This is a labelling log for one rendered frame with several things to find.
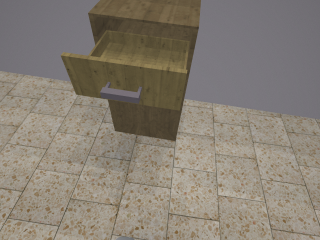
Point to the cabinet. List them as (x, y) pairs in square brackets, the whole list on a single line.
[(172, 19)]

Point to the drawer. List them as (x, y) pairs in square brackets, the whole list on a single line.
[(129, 61)]

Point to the handle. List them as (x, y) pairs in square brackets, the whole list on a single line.
[(120, 95)]

